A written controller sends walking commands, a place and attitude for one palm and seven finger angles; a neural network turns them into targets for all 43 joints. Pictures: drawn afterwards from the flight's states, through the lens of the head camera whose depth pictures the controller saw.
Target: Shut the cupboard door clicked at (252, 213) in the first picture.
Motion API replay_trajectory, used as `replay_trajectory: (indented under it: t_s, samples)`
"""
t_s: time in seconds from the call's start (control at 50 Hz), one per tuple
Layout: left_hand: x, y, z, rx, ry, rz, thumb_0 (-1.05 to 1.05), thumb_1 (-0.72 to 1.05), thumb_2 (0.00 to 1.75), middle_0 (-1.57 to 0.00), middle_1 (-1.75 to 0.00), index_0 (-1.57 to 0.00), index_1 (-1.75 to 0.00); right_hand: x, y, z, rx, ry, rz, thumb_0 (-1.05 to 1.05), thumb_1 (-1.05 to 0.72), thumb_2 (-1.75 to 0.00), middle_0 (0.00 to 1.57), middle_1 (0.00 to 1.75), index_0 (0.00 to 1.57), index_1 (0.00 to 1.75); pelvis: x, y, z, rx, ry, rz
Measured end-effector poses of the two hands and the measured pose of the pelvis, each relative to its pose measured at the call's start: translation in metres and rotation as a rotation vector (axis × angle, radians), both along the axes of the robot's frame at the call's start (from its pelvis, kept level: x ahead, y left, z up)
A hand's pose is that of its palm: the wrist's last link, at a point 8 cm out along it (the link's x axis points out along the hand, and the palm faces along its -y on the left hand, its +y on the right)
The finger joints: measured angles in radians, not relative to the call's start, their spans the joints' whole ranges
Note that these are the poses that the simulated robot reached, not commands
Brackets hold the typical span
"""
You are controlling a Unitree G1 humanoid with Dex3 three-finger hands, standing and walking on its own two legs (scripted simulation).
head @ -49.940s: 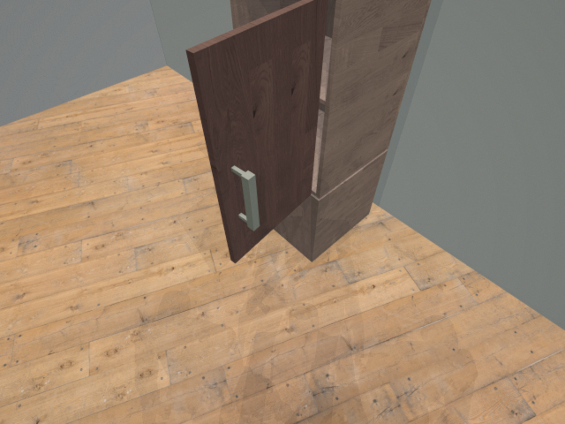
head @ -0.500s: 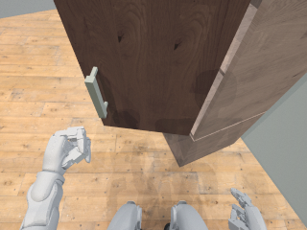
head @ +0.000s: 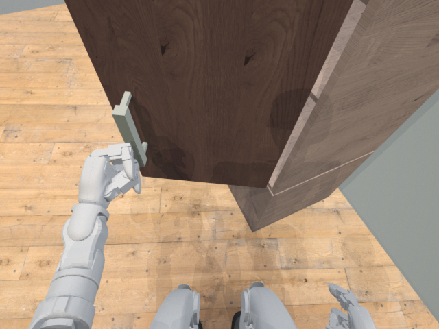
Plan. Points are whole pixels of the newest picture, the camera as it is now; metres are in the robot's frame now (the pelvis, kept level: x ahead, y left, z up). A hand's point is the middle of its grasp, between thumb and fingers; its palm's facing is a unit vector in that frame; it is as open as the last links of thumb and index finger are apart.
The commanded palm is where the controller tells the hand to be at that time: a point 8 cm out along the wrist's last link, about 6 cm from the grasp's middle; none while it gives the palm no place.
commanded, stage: bring the fist close to the handle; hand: left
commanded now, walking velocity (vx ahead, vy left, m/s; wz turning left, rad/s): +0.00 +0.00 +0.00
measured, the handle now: (134, 132) +0.48 +0.18 +0.02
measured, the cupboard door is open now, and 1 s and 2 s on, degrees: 60 53 35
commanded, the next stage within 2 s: push the door shut along its arc in 0.32 s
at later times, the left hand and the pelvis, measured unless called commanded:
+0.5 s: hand (138, 177) +0.37 +0.16 +0.02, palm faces -0.06 -1.00 -0.05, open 3.1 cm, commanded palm +0.36 +0.21 +0.03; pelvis +0.00 -0.01 +0.00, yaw +0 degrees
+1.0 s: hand (144, 145) +0.44 +0.16 +0.03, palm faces -0.19 -0.98 -0.05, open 3.2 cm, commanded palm +0.43 +0.20 +0.03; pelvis -0.01 +0.00 -0.01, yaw +0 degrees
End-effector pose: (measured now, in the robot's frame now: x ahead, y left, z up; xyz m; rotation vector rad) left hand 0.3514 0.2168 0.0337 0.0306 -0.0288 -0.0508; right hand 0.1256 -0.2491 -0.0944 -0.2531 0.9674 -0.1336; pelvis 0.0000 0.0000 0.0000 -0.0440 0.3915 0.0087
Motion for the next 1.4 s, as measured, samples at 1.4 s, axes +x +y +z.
replay_trajectory:
  t_s: [1.4]
  samples:
    - [0.120,-0.024,0.000,0.030,0.063,-0.278,0.02,0.91,0.90,-1.30,-1.50,-1.31,-1.50,-0.107,-0.011,-0.016,-0.068,0.308,-0.136,0.00,-0.91,-0.90,0.20,0.30,0.20,0.30,-0.014,0.011,-0.016,-0.037,0.077,0.012]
